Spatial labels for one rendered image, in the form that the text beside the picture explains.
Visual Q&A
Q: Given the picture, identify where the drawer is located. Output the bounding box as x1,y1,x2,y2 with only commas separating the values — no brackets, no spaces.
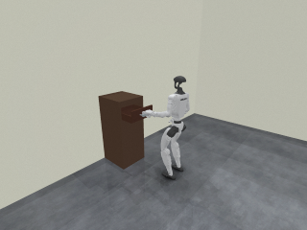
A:
121,104,153,124

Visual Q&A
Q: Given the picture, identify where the robot left shin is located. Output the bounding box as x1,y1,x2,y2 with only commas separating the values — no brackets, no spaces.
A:
161,150,173,175

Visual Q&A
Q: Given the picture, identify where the left robot hand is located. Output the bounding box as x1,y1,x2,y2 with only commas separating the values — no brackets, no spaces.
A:
142,109,153,118

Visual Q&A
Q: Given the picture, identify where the cabinet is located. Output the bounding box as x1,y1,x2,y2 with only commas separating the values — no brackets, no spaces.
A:
98,91,145,170

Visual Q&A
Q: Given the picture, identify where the right robot upper arm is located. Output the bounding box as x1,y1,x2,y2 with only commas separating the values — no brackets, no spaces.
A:
185,92,190,112

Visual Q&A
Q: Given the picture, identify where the humanoid robot torso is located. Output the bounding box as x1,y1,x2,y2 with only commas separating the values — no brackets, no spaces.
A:
171,92,187,133

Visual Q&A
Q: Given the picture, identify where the robot left forearm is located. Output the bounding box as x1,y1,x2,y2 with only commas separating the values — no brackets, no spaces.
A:
151,111,168,118

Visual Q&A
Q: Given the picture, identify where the left robot upper arm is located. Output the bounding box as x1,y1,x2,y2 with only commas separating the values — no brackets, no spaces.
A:
166,94,177,118

